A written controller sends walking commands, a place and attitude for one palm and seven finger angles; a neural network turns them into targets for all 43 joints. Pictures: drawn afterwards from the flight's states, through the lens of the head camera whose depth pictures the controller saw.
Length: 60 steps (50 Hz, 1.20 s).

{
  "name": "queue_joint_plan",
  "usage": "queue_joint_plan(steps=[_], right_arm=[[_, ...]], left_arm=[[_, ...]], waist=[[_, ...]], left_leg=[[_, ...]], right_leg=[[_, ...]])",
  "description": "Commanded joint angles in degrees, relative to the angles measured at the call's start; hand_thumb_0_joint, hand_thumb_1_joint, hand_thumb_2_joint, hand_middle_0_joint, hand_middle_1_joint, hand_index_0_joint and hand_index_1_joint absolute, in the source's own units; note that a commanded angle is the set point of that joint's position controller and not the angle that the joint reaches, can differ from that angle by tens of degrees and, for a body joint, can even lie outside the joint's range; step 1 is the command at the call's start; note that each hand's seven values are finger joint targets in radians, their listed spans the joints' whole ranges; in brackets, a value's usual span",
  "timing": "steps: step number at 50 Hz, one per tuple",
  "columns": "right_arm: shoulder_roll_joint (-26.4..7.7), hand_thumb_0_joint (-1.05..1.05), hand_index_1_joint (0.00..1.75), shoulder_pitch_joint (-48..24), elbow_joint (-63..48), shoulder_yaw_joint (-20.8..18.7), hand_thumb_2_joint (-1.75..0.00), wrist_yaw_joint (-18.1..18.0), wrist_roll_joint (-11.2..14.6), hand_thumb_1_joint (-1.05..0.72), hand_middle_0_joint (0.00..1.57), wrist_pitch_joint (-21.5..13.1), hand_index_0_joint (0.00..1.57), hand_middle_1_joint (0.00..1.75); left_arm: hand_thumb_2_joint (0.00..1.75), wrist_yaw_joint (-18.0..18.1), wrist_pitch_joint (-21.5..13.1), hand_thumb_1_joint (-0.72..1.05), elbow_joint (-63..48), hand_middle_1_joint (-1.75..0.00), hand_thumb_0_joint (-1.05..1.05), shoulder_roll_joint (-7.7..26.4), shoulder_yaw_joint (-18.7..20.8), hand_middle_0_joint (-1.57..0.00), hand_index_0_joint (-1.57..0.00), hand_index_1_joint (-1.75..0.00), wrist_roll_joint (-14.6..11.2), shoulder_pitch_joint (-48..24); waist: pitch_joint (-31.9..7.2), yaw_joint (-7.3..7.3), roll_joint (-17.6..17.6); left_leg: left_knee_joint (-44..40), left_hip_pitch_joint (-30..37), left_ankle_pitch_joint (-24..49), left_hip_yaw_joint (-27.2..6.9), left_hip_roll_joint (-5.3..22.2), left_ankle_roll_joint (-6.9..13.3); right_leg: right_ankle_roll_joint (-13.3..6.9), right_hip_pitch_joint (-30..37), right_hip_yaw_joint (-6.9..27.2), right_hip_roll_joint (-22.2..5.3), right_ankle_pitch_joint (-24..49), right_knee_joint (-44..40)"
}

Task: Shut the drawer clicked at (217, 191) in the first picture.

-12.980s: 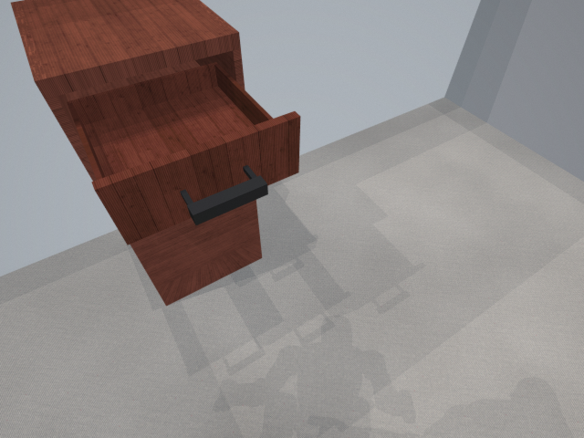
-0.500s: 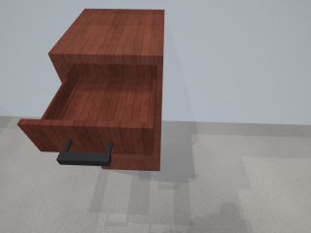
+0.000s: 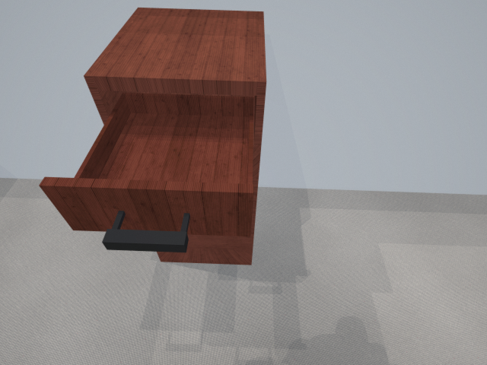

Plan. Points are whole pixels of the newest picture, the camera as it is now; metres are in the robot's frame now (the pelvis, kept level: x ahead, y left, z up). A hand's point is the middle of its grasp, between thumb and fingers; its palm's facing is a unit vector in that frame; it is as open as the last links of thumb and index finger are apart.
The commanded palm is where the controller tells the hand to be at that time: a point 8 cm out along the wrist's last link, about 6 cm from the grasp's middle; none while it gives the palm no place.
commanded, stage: look again from close up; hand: left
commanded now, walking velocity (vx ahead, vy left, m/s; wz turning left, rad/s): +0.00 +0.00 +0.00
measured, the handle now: (150, 229) +0.33 +0.19 +0.02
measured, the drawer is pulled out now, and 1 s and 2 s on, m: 0.29 0.29 0.29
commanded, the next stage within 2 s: raise the hand and make a fist in 0.06 s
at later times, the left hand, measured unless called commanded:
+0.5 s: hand (160, 347) +0.15 +0.14 -0.01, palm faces +0.04 -1.00 +0.06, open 6.6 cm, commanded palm +0.10 +0.21 -0.02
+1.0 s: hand (140, 322) +0.18 +0.16 +0.03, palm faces +0.10 -0.99 -0.05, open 3.8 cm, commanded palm +0.12 +0.22 +0.04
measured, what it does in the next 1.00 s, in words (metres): stands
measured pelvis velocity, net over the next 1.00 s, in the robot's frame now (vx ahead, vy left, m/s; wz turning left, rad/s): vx -0.02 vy -0.03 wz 0.01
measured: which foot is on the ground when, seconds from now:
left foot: down 0.00-1.00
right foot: down 0.00-1.00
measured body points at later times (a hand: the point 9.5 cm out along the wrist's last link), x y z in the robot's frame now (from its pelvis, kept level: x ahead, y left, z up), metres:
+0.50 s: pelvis -0.03 +0.00 -0.04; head -0.02 +0.01 +0.41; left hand +0.15 +0.19 -0.01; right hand +0.18 -0.25 -0.08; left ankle +0.00 +0.10 -0.74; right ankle -0.03 -0.10 -0.74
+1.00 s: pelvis -0.02 -0.03 -0.04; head +0.00 -0.04 +0.41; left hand +0.16 +0.22 +0.03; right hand +0.11 -0.27 -0.14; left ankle +0.00 +0.10 -0.74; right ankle -0.03 -0.10 -0.74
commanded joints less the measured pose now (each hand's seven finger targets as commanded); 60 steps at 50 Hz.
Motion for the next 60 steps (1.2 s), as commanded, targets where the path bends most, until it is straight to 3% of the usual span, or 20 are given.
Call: queue_joint_plan(steps=[1, 7, 8, 9, 10, 11, 12, 13, 15, 19, 21, 23, 26, 30, 35, 39, 43, 47, 52, 60], right_arm=[[-5.96, 0.0, 0.3, 2.16, -1.68, -1.34, -0.9, -0.32, 0.37, -0.9, 0.2, -0.89, 0.2, 0.3], [-6.22, 0.0, 0.3, 1.77, -0.72, -1.26, -0.9, -0.51, 0.53, -0.9, 0.2, -1.1, 0.2, 0.3], [-8.2, 0.0, 0.3, -3.52, -4.71, -1.82, -0.9, -0.2, 0.95, -0.9, 0.2, -1.35, 0.2, 0.3], [-18.01, 0.0, 0.3, -2.28, -24.62, -3.95, -0.9, -1.97, 3.47, -0.9, 0.2, -10.21, 0.2, 0.3], [-11.26, 0.0, 0.3, -6.48, -21.03, -1.31, -0.9, -3.75, 2.8, -0.9, 0.2, -16.05, 0.2, 0.3], [-11.97, 0.0, 0.3, -6.56, -17.28, -2.8, -0.9, -3.88, 2.92, -0.9, 0.2, -17.63, 0.2, 0.3], [-9.46, 0.0, 0.3, -4.05, -16.33, -2.8, -0.9, -2.98, 3.76, -0.9, 0.2, -17.48, 0.2, 0.3], [-11.67, 0.0, 0.3, -4.9, -21.27, -2.96, -0.9, -2.61, 4.15, -0.9, 0.2, -18.0, 0.2, 0.3], [-13.42, 0.0, 0.3, -5.96, -24.4, -4.23, -0.9, -2.68, 2.67, -0.9, 0.2, -19.66, 0.2, 0.3], [-13.11, 0.0, 0.3, -9.83, -30.96, -6.07, -0.9, 0.07, 1.73, -0.9, 0.2, -17.69, 0.2, 0.3], [-13.22, 0.0, 0.3, -11.77, -33.41, -7.12, -0.9, 1.92, 1.85, -0.9, 0.2, -15.99, 0.2, 0.3], [-13.53, 0.0, 0.3, -13.49, -37.3, -7.37, -0.9, 2.62, 1.36, -0.9, 0.2, -15.17, 0.2, 0.3], [-11.76, 0.0, 0.3, -12.63, -40.17, -7.03, -0.9, 2.07, 0.99, -0.9, 0.2, -13.9, 0.2, 0.3], [-10.6, 0.0, 0.3, -10.56, -42.62, -5.41, -0.9, 0.24, 1.83, -0.9, 0.2, -13.61, 0.2, 0.3], [-12.85, 0.0, 0.3, -9.32, -40.8, -3.9, -0.9, -2.1, 3.19, -0.9, 0.2, -15.38, 0.2, 0.3], [-13.52, 0.0, 0.3, -10.54, -41.89, -3.13, -0.9, -3.6, 4.45, -0.9, 0.2, -14.61, 0.2, 0.3], [-10.91, 0.0, 0.3, -12.87, -42.69, -3.02, -0.9, -4.21, 4.46, -0.9, 0.2, -12.56, 0.2, 0.3], [-9.36, 0.0, 0.3, -11.43, -40.56, -3.69, -0.9, -3.4, 3.88, -0.9, 0.2, -12.9, 0.2, 0.3], [-10.76, 0.0, 0.3, -9.27, -39.36, -4.86, -0.9, -1.76, 3.65, -0.9, 0.2, -15.63, 0.2, 0.3], [-12.42, 0.0, 0.3, -8.4, -39.62, -4.84, -0.9, -2.5, 4.27, -0.9, 0.2, -20.0, 0.2, 0.3]], left_arm=[[0.9, 0.1, -0.63, 0.9, -1.14, -0.3, 0.0, 4.85, 0.74, -0.2, -0.2, -0.3, 0.14, 4.59], [0.9, 0.13, -0.82, 0.9, -0.06, -0.3, 0.0, 4.6, 0.57, -0.2, -0.2, -0.3, 0.05, 5.21], [0.9, 2.09, -1.99, 0.9, 1.43, -0.3, 0.0, 5.84, 0.63, -0.2, -0.2, -0.3, 0.99, 8.28], [0.9, 1.94, -13.52, 0.9, -90.56, -0.32, 0.0, 18.19, 6.91, -0.22, -0.22, -0.32, -10.71, -33.04], [0.9, 4.29, -9.77, 0.9, -75.89, -0.34, 0.0, 13.94, 6.3, -0.24, -0.24, -0.34, -5.76, -6.61], [0.9, 7.53, -6.35, 0.9, -70.95, -0.37, 0.0, 9.41, 3.15, -0.26, -0.26, -0.37, -6.76, -3.37], [0.9, 6.98, -0.43, 0.9, -58.5, -0.39, 0.0, -3.68, -4.62, -0.28, -0.28, -0.39, -6.43, 12.7], [0.9, 5.44, -1.47, 0.9, -70.08, -0.41, 0.0, -6.11, -7.71, -0.3, -0.3, -0.41, -9.08, 4.56], [0.9, 4.11, -6.47, 0.9, -70.99, -0.45, 0.0, -2.66, -5.29, -0.34, -0.34, -0.45, -7.58, 6.51], [0.9, -4.91, -17.07, 0.9, -58.23, -0.54, 0.0, -6.89, -3.29, -0.42, -0.42, -0.54, -9.98, 27.64], [0.9, -11.02, -24.55, 0.9, -57.79, -0.58, 0.0, -1.48, 3.37, -0.46, -0.46, -0.58, -11.07, 31.89], [0.9, -15.1, -31.56, 0.9, -64.48, -0.62, 0.0, 3.97, 6.42, -0.5, -0.5, -0.62, -11.03, 23.66], [0.9, -12.74, -36.12, 0.9, -77.42, -0.69, 0.0, 11.1, 12.69, -0.56, -0.56, -0.69, -9.4, 16.92], [0.9, -9.5, -37.37, 0.9, -89.04, -0.78, 0.0, 6.36, 8.31, -0.64, -0.64, -0.78, -13.16, 6.87], [0.9, -16.07, -33.01, 0.9, -82.01, -0.88, 0.0, 6.26, 2.67, -0.74, -0.74, -0.88, -15.17, 2.35], [0.9, -21.39, -20.24, 0.9, -73.96, -0.97, 0.0, 11.77, 6.97, -0.82, -0.82, -0.97, -15.56, 5.69], [0.9, -16.99, -11.87, 0.9, -76.44, -1.06, 0.0, 13.23, 17.3, -0.9, -0.9, -1.06, -19.05, 12.02], [0.9, -10.31, -16.08, 0.9, -83.29, -1.14, 0.0, 12.25, 20.95, -0.98, -0.98, -1.14, -19.26, 15.71], [0.9, -13.84, -22.79, 0.9, -85.48, -1.25, 0.0, 8.69, 12.94, -1.08, -1.08, -1.25, -15.98, 20.34], [0.9, -17.26, -21.54, 0.9, -92.36, -1.43, 0.0, 9.14, 10.9, -1.24, -1.24, -1.43, -17.46, 17.4]], waist=[[3.04, 0.58, 0.96], [1.85, 0.54, -0.07], [4.24, 1.94, -2.61], [-26.25, -5.26, 11.62], [-26.64, 0.96, 18.87], [-21.32, -1.16, 15.86], [-12.26, -2.04, 9.22], [-5.05, -2.45, 6.29], [-2.48, -3.72, -0.56], [-1.86, 1.25, -18.41], [-3.56, 3.92, -12.98], [-7.95, 3.17, -5.3], [-15.13, 4.42, 11.02], [-17.71, -0.59, 11.71], [-10.29, -5.4, -0.2], [-10.82, -1.92, -2.28], [-14.81, 3.2, -4.77], [-15.04, 4.17, -2.66], [-13.68, 0.9, -1.57], [-15.24, 0.6, 0.67]], left_leg=[[-7.78, -1.8, 6.99, -6.79, 5.61, 1.44], [-6.95, 0.86, 12.75, -6.23, 5.47, 1.47], [4.49, -2.54, 20.72, -5.01, 6.35, -0.12], [-2.84, 14.76, 24.9, -5.27, 1.03, 0.08], [-5.14, 21.18, 33.21, -5.43, 4.22, -0.82], [-5.47, 14.72, 30.08, -5.48, 4.21, -3.12], [-6.37, 9.72, 24.78, -6.74, 4.42, -1.96], [-5.99, 4.22, 19.18, -7.79, 4.1, -1.44], [-1.07, -1.45, 10.37, -7.79, 2.05, -0.7], [7.52, -14.36, 6.41, -5.81, 1.31, -1.61], [10.42, -17.85, 5.31, -3.56, 0.14, -2.58], [15.58, -21.89, 3.46, -2.18, -0.58, -2.18], [18.42, -21.32, 0.8, -2.0, -0.24, -1.21], [21.51, -19.65, -5.13, -4.3, 0.24, 0.21], [25.11, -27.03, -12.2, -5.0, 0.49, 0.78], [22.93, -27.66, -10.22, -4.56, 0.0, 1.07], [19.32, -24.96, -5.01, -4.7, -0.48, 0.17], [16.64, -20.9, 2.98, -4.66, -0.01, -0.34], [16.51, -17.42, 7.31, -3.96, -0.15, 0.43], [12.62, -10.05, 7.25, -4.9, 0.0, 1.05]], right_leg=[[-1.2, -1.71, 4.99, -4.53, 5.03, -5.58], [-0.87, -0.93, 5.05, -5.17, 9.82, -5.64], [-0.08, -3.87, 8.73, -7.94, 31.86, -7.14], [-1.16, -1.0, 2.75, -2.69, 27.15, -1.26], [-1.78, -3.71, 1.48, -0.34, 12.52, 3.44], [-0.87, -7.02, -0.36, -0.2, 4.42, 4.8], [-0.25, -11.4, -0.91, -0.2, 1.8, 4.43], [0.09, -11.35, -1.73, -0.59, 2.78, 3.41], [-0.03, -14.75, -2.39, 0.15, 3.92, 1.17], [0.05, -21.61, -4.14, 1.57, 2.49, 8.52], [-0.87, -21.68, -2.83, 1.03, 5.33, 11.9], [-1.24, -24.35, -0.99, 0.4, 5.44, 17.33], [-1.95, -27.26, 1.23, 0.6, 0.19, 21.26], [-1.4, -31.28, 3.13, 1.15, -5.93, 18.86], [0.26, -32.43, 9.41, 0.08, -20.32, 10.41], [1.48, -25.06, 13.36, -2.27, -21.61, 5.89], [2.78, -15.17, 12.39, -3.81, -10.91, 6.03], [2.91, -11.6, 8.84, -2.85, 7.82, 9.39], [4.44, -14.55, 7.14, -2.43, 19.79, 10.71], [1.26, -16.21, 2.29, -0.09, 10.23, 9.29]])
